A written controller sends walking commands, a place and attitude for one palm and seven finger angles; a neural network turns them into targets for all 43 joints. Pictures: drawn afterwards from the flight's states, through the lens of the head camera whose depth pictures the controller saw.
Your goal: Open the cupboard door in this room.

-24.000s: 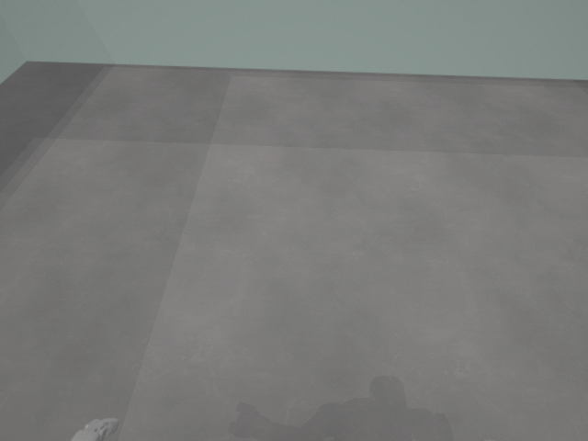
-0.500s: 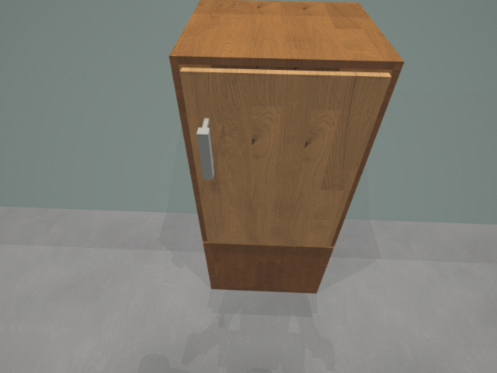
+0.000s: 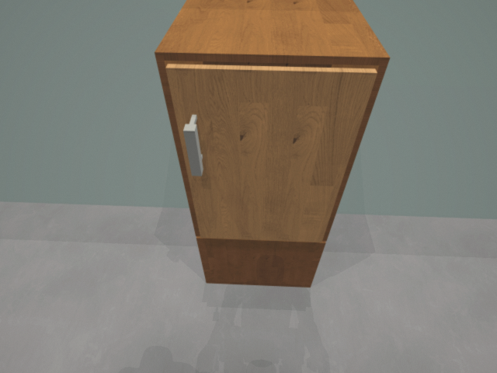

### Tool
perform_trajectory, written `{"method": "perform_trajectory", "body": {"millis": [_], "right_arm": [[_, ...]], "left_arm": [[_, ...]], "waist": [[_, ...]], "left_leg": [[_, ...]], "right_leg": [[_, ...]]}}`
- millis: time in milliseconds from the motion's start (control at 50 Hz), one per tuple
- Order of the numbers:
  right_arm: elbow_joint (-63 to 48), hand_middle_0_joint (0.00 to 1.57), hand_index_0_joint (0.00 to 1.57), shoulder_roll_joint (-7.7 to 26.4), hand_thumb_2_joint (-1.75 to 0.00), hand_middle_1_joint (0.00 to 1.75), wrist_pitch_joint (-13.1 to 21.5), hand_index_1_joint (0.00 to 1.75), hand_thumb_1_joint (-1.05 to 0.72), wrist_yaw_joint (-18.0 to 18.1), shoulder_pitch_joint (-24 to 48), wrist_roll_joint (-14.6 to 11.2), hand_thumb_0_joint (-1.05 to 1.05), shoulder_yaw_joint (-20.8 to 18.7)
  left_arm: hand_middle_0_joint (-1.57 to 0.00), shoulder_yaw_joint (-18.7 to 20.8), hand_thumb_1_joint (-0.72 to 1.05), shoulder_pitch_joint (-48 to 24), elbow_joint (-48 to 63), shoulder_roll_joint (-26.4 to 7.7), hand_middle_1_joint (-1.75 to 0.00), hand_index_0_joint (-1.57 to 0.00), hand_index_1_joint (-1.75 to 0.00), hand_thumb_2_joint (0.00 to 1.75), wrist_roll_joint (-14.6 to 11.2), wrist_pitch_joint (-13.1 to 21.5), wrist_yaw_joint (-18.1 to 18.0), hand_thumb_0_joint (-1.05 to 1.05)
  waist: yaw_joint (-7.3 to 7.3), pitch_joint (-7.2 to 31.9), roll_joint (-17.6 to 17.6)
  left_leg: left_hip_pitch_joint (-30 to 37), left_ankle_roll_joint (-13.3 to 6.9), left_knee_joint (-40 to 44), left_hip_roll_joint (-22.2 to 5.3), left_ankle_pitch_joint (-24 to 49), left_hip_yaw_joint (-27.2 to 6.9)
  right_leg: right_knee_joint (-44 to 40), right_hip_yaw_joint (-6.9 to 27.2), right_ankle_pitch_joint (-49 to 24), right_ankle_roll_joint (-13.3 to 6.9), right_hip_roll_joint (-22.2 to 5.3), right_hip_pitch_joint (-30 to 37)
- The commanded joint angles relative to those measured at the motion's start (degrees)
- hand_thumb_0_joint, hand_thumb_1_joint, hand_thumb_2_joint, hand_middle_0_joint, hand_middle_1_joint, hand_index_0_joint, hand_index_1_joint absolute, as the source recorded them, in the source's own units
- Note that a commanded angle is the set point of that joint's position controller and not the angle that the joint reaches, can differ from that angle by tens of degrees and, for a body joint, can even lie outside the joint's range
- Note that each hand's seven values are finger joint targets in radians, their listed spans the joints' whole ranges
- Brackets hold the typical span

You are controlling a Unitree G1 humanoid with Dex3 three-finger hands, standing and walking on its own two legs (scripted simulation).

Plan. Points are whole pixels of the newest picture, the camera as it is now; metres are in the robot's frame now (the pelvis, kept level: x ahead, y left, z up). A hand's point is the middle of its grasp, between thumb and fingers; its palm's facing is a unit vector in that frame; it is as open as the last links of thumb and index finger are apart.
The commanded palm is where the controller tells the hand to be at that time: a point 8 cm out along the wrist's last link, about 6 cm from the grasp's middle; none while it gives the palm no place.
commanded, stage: look again from close up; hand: left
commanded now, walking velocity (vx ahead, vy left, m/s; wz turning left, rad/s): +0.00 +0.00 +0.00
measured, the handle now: (195, 145) +0.58 +0.15 +0.04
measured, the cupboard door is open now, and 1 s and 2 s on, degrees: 0 0 0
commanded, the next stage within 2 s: raise the hand with hooked fingers in 0.24 s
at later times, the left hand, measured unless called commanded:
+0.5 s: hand out of the picture +0.10 +0.17 -0.09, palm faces +0.24 -0.94 -0.24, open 7.4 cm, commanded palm +0.11 +0.19 -0.06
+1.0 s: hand (154, 341) +0.18 +0.16 -0.02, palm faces +0.06 -1.00 -0.08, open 10.0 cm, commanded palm +0.16 +0.22 -0.02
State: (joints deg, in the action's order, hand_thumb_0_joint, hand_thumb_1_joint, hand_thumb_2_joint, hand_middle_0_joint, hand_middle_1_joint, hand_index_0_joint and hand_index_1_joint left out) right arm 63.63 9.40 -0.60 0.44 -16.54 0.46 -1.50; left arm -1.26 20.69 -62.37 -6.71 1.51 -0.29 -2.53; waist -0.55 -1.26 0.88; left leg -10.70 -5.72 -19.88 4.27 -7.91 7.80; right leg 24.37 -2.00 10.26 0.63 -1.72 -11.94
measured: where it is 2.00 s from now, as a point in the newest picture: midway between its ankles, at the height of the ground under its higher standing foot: outside the picture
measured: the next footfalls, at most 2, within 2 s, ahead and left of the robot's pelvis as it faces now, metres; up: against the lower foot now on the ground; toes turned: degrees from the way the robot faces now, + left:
none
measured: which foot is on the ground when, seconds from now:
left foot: down 0.00-1.00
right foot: down 0.00-1.00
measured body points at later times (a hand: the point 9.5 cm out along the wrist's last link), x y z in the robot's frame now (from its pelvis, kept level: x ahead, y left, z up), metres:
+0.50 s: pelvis +0.00 -0.02 -0.01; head -0.01 -0.04 +0.44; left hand +0.09 +0.22 -0.07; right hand +0.05 -0.27 -0.15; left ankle +0.04 +0.04 -0.74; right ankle +0.03 -0.12 -0.74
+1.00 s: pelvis +0.01 -0.05 -0.09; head +0.07 -0.04 +0.36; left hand +0.17 +0.21 -0.02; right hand +0.27 -0.23 -0.15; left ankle +0.04 +0.04 -0.74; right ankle +0.03 -0.12 -0.74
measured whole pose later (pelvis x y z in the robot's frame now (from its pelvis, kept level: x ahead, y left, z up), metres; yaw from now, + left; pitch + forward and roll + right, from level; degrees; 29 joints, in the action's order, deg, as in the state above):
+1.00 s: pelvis +0.01 -0.05 -0.09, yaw +6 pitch +12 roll -4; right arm 28.2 12.2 10.1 1.5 -8.4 -1.5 1.6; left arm 8.7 27.6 4.9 -14.9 -16.6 26.6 20.0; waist 3.5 7.0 2.3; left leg -50.3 -2.3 -66.6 0.4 -28.7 -2.0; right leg 62.1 -9.4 30.0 -4.7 3.1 -45.0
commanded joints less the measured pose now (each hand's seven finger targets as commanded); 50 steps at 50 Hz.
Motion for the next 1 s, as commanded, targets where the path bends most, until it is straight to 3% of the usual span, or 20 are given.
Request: {"method": "perform_trajectory", "body": {"millis": [0,300,320,340,360,380,400,420,480,500,540,560,580,620,680,720,780,880,940,980], "right_arm": [[-1.34,0.2,0.2,4.84,-0.9,0.3,1.1,0.3,-0.9,0.56,-3.44,-0.1,0.0,-0.45],[0.48,0.2,0.2,1.45,-0.9,0.3,1.49,0.3,-0.9,0.87,-5.56,0.05,0.0,0.26],[-4.55,0.2,0.2,4.13,-0.9,0.3,2.17,0.3,-0.9,0.52,1.38,0.19,0.0,0.83],[-27.28,0.2,0.2,16.35,-0.9,0.3,9.98,0.3,-0.9,3.32,0.36,-2.0,0.0,-0.24],[-23.39,0.2,0.2,11.49,-0.9,0.3,16.0,0.3,-0.9,4.52,5.29,-2.8,0.0,2.09],[-23.65,0.2,0.2,8.83,-0.9,0.3,18.16,0.3,-0.9,4.18,4.52,-3.78,0.0,1.41],[-22.92,0.2,0.2,8.95,-0.9,0.3,19.26,0.3,-0.9,3.86,2.7,-4.76,0.0,1.77],[-25.63,0.2,0.2,11.64,-0.9,0.3,20.6,0.3,-0.9,4.11,3.36,-5.06,0.0,0.92],[-29.95,0.2,0.2,13.37,-0.9,0.3,22.83,0.3,-0.9,3.7,3.64,-3.6,0.0,0.2],[-30.55,0.2,0.2,13.6,-0.9,0.3,22.55,0.3,-0.9,3.31,3.89,-2.71,0.0,-0.76],[-33.74,0.2,0.2,13.23,-0.9,0.3,22.19,0.3,-0.9,1.81,6.32,-1.51,0.0,-2.19],[-35.63,0.2,0.2,13.03,-0.9,0.3,21.38,0.3,-0.9,0.73,7.39,-1.07,0.0,-2.88],[-37.17,0.2,0.2,13.15,-0.9,0.3,20.03,0.3,-0.9,-0.72,7.4,-1.42,0.0,-3.74],[-42.16,0.2,0.2,12.54,-0.9,0.3,17.46,0.3,-0.9,-2.09,11.2,-1.06,0.0,-4.29],[-47.12,0.2,0.2,12.08,-0.9,0.3,13.55,0.3,-0.9,-1.69,12.23,-1.73,0.0,-4.09],[-48.48,0.2,0.2,11.22,-0.9,0.3,11.96,0.3,-0.9,-0.74,10.86,-1.95,0.0,-3.71],[-47.21,0.2,0.2,10.56,-0.9,0.3,11.47,0.3,-0.9,0.51,6.72,-1.47,0.0,-2.93],[-43.34,0.2,0.2,11.76,-0.9,0.3,13.57,0.3,-0.9,1.81,5.84,-1.72,0.0,-1.44],[-42.62,0.2,0.2,12.31,-0.9,0.3,13.97,0.3,-0.9,2.65,5.79,-2.72,0.0,-1.25],[-42.85,0.2,0.2,12.38,-0.9,0.3,13.71,0.3,-0.9,2.93,6.82,-3.18,0.0,-1.05]], "left_arm": [[-0.2,1.32,0.9,3.31,1.83,-5.09,-0.3,-0.2,-0.3,0.9,-0.35,1.63,-0.67,0.0],[-0.2,1.46,0.9,4.51,1.42,-3.22,-0.3,-0.2,-0.3,0.9,-0.59,2.15,-0.78,0.0],[-0.2,1.24,0.9,6.29,-0.38,-6.3,-0.3,-0.2,-0.3,0.9,0.28,2.59,-2.18,0.0],[-0.2,3.72,0.88,-33.85,87.83,-16.12,-0.32,-0.2,-0.32,0.89,-12.66,14.42,-1.46,0.0],[-0.2,3.83,0.85,-15.4,77.4,-12.99,-0.33,-0.2,-0.33,0.88,-8.95,11.84,-5.03,0.0],[-0.21,-1.94,0.83,0.81,66.15,-3.37,-0.34,-0.21,-0.34,0.87,-8.72,3.72,-7.66,0.0],[-0.21,-8.12,0.81,3.41,63.08,4.96,-0.36,-0.21,-0.36,0.86,-10.21,0.5,-7.31,0.0],[-0.21,-8.82,0.78,0.11,70.96,3.59,-0.37,-0.21,-0.37,0.85,-11.93,2.67,-6.64,0.0],[-0.21,-7.65,0.71,1.73,69.16,0.63,-0.42,-0.21,-0.42,0.82,-11.61,9.59,-4.06,0.0],[-0.22,-4.77,0.69,0.88,64.72,-0.53,-0.43,-0.22,-0.43,0.81,-11.52,12.81,-2.24,0.0],[-0.22,-0.37,0.64,10.09,57.31,-1.03,-0.47,-0.22,-0.47,0.79,-13.25,20.98,4.1,0.0],[-0.22,3.0,0.62,14.61,56.45,-2.88,-0.48,-0.22,-0.48,0.78,-14.17,25.15,7.86,0.0],[-0.22,7.66,0.6,18.72,54.83,-6.37,-0.5,-0.22,-0.5,0.77,-14.59,28.73,11.84,0.0],[-0.22,11.86,0.55,16.83,60.82,-11.28,-0.53,-0.22,-0.53,0.75,-14.17,34.48,16.77,0.0],[-0.23,12.56,0.48,18.23,68.34,-11.53,-0.57,-0.23,-0.57,0.72,-15.11,30.88,16.84,0.0],[-0.23,12.15,0.43,12.91,76.6,-11.5,-0.6,-0.23,-0.6,0.7,-16.08,29.06,15.77,0.0],[-0.24,12.21,0.36,4.62,87.32,-12.8,-0.64,-0.24,-0.64,0.67,-17.27,31.77,15.12,0.0],[-0.25,8.8,0.25,0.01,82.99,-11.86,-0.72,-0.25,-0.72,0.62,-18.75,34.02,21.22,0.0],[-0.25,13.24,0.18,0.65,76.86,-16.07,-0.76,-0.25,-0.76,0.59,-19.25,28.88,24.69,0.0],[-0.25,17.33,0.13,2.58,73.96,-18.45,-0.8,-0.25,-0.8,0.57,-20.58,24.48,25.97,0.0]], "waist": [[-0.76,-3.58,-2.42],[-0.33,-4.24,-1.3],[2.55,-6.84,-6.69],[-7.32,24.69,7.38],[-1.29,22.62,12.55],[-1.83,10.13,11.44],[-2.35,1.54,7.86],[-2.4,-1.15,6.4],[-4.75,-1.23,-8.84],[-4.42,-1.63,-15.94],[-0.21,0.66,-20.72],[1.77,3.15,-19.97],[3.72,5.02,-13.35],[4.53,8.13,-3.63],[5.94,11.92,0.8],[4.05,15.75,3.64],[-0.11,17.86,4.44],[-3.75,16.21,4.77],[-2.73,18.47,-0.33],[-0.13,20.56,1.15]], "left_leg": [[-1.38,4.01,6.46,-10.87,-12.04,-12.17],[-2.86,3.97,3.73,-10.25,-8.49,-10.93],[-6.92,5.13,-7.08,-10.55,-5.94,-8.49],[11.94,4.79,-2.59,-4.81,-4.41,-9.01],[7.91,5.49,1.0,-7.6,-12.95,-11.17],[-2.33,7.29,4.1,-8.18,-20.96,-14.39],[-7.65,6.23,3.28,-7.73,-24.61,-15.38],[-10.1,5.42,0.37,-7.37,-26.12,-15.72],[-14.65,4.94,-10.7,-4.29,-25.03,-14.38],[-18.2,5.13,-14.72,-3.91,-24.25,-13.48],[-26.29,5.64,-22.4,-2.95,-20.45,-10.09],[-29.36,5.91,-25.44,-2.35,-18.26,-8.9],[-30.17,6.46,-27.8,-1.9,-15.67,-8.17],[-32.76,6.13,-30.56,-1.12,-18.18,-7.04],[-32.67,4.88,-30.83,-1.79,-16.09,-7.94],[-30.95,4.26,-32.42,-2.47,-13.29,-8.64],[-29.39,3.54,-36.52,-3.64,-7.39,-10.26],[-29.27,3.2,-39.89,-4.58,-6.82,-11.57],[-31.88,2.95,-38.94,-4.64,-9.4,-11.06],[-30.54,3.15,-37.22,-4.35,-7.03,-11.08]], "right_leg": [[-5.52,6.38,4.64,-2.23,-4.65,-4.48],[-6.47,7.2,4.27,-2.98,-4.93,-3.73],[-4.99,6.54,-3.94,-2.69,-5.78,-3.89],[1.3,1.49,1.87,-1.61,-0.04,0.3],[6.3,-1.1,7.91,-3.12,1.7,-2.12],[9.43,-2.91,12.05,-2.73,2.72,-9.15],[9.83,-3.64,10.71,-2.69,2.89,-12.11],[8.6,-3.63,12.2,-2.35,2.6,-12.81],[6.95,-1.65,22.8,-1.78,1.8,-20.0],[7.89,-0.86,26.7,-1.74,1.75,-24.18],[11.85,0.62,31.56,-2.06,1.51,-27.59],[13.69,2.28,30.74,-2.42,1.26,-26.43],[15.96,4.48,26.48,-3.5,0.86,-23.9],[20.55,4.74,27.09,-4.4,0.83,-24.51],[24.89,4.9,20.52,-4.5,2.37,-25.13],[25.63,5.35,15.19,-3.93,2.65,-25.53],[26.9,5.55,6.2,-2.75,3.4,-27.16],[26.72,4.46,5.82,-2.07,3.95,-31.95],[23.19,6.29,10.42,-1.1,2.95,-27.77],[22.68,6.15,8.81,-1.32,2.83,-23.72]]}}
